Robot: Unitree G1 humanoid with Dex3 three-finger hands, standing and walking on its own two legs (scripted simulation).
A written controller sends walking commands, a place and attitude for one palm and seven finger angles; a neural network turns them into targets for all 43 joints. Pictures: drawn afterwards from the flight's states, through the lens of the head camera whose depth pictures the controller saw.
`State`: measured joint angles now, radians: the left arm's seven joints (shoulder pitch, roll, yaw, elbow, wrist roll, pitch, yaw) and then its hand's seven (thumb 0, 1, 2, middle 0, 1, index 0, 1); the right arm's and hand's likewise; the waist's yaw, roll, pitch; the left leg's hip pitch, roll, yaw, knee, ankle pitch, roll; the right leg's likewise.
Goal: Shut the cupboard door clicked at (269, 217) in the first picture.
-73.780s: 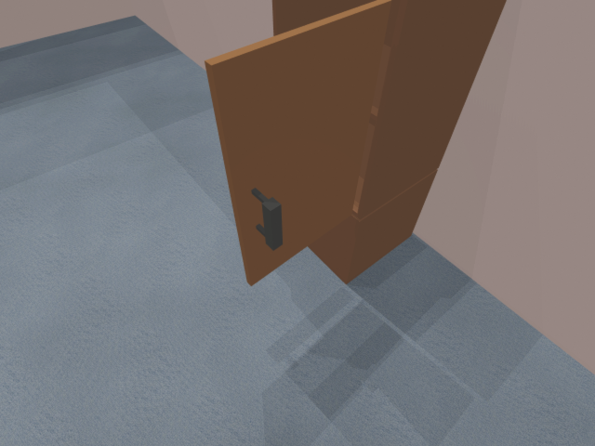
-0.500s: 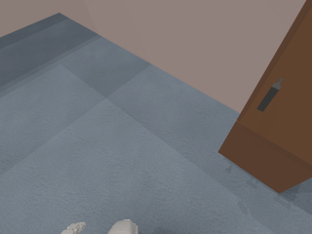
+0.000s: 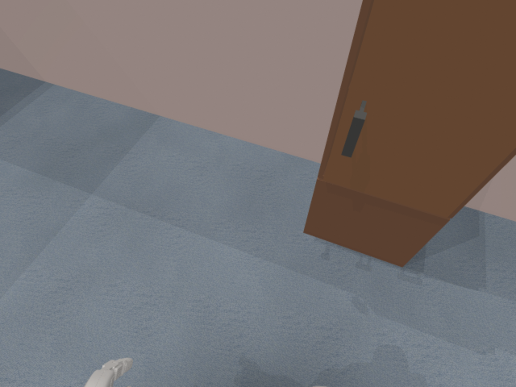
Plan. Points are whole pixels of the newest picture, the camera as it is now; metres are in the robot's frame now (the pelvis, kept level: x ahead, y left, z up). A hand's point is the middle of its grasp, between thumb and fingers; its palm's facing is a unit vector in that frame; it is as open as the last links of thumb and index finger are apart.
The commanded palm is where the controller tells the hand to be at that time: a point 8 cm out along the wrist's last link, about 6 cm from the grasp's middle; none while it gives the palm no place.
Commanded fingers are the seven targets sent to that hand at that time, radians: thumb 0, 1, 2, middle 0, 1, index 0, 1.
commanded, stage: turn to face it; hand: left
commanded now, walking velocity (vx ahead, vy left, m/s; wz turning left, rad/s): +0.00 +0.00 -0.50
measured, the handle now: (355, 128) +0.69 -0.21 -0.07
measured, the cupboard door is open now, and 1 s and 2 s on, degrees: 0 0 0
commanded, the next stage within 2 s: take the last steps up to it in 0.48 s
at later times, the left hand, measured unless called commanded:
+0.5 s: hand (157, 369) +0.16 +0.20 -0.17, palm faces -0.17 -0.97 -0.19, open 7.4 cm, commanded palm none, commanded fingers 0.00 0.90 0.90 -0.20 -0.30 -0.20 -0.30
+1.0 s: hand (195, 359) +0.18 +0.13 -0.17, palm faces -0.30 -0.94 -0.17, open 7.4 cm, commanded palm none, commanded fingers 0.00 0.90 0.90 -0.20 -0.30 -0.20 -0.30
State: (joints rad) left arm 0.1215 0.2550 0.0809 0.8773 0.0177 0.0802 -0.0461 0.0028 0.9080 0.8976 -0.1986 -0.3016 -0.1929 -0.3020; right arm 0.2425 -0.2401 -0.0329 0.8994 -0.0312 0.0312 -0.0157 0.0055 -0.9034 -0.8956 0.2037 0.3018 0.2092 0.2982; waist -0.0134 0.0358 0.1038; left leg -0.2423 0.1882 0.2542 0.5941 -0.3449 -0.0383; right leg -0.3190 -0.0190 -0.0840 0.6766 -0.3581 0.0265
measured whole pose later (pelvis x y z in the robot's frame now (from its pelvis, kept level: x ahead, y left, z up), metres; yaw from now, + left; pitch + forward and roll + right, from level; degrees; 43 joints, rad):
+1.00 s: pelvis +0.11 -0.04 +0.00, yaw -19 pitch +1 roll -1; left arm 0.29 0.18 0.05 1.03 0.03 0.01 -0.02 0.00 0.90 0.90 -0.20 -0.30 -0.20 -0.30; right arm 0.24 -0.24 -0.05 0.98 -0.03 0.02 -0.01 0.01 -0.91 -0.90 0.20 0.30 0.20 0.30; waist -0.02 0.01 0.03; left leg -0.47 0.09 0.10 0.83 -0.39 -0.04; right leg -0.08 0.04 -0.04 0.40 -0.34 -0.04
